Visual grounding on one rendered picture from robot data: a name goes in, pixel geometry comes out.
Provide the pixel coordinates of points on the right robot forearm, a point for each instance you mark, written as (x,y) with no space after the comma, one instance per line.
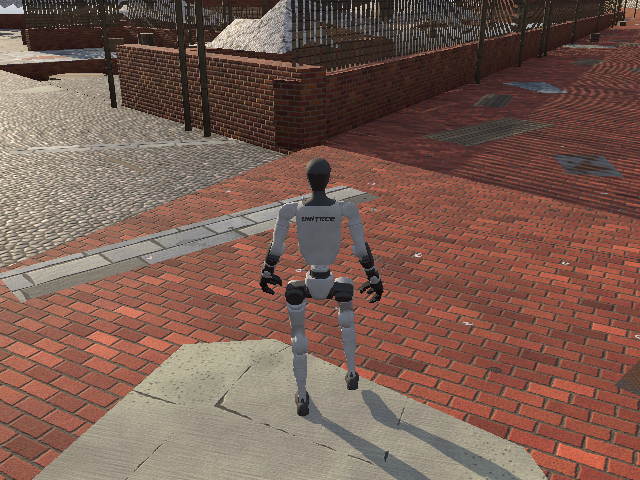
(369,266)

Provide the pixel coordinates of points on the left robot hand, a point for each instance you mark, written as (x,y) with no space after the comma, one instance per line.
(274,280)

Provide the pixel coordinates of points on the right robot foot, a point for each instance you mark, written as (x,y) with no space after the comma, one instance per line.
(352,382)

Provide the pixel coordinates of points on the left robot forearm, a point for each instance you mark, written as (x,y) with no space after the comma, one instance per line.
(269,263)

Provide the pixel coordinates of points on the right robot upper arm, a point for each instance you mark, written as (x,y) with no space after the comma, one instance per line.
(350,211)

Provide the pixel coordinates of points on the robot head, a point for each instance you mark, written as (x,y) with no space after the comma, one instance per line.
(318,174)

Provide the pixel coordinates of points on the right robot hand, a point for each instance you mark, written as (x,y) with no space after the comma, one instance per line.
(378,288)

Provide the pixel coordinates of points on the left robot upper arm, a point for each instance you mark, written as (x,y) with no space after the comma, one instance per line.
(287,212)

